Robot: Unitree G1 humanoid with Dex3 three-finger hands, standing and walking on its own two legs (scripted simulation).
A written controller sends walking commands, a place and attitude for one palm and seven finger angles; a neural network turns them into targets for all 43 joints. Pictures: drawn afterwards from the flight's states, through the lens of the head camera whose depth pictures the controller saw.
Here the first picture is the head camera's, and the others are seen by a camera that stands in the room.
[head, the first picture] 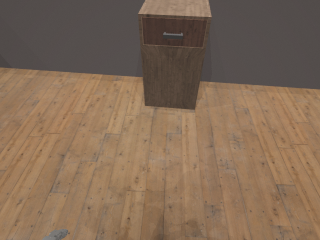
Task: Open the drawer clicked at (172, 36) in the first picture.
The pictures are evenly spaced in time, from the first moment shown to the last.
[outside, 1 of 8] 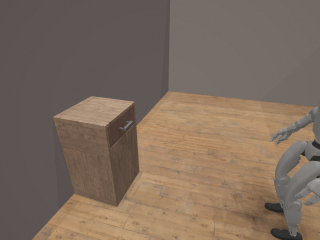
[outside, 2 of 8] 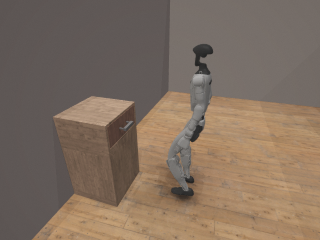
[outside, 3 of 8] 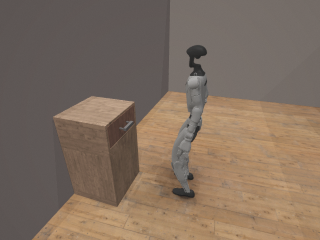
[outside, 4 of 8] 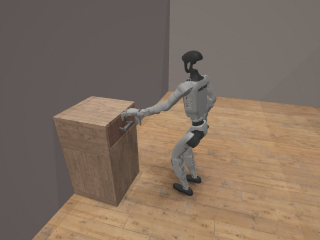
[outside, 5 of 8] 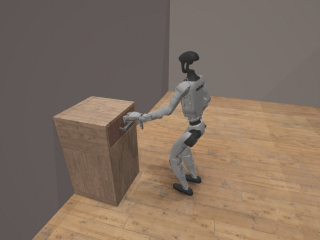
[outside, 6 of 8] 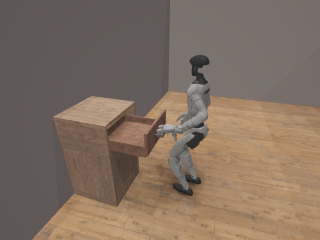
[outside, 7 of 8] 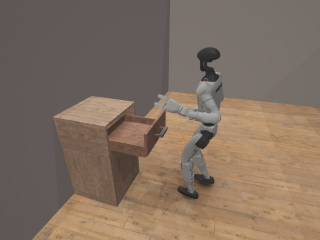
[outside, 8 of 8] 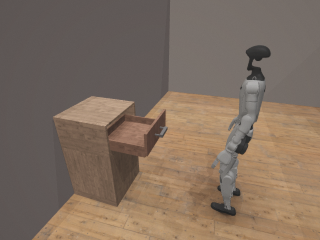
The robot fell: no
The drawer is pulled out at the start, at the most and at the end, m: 0.00 0.30 0.29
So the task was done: yes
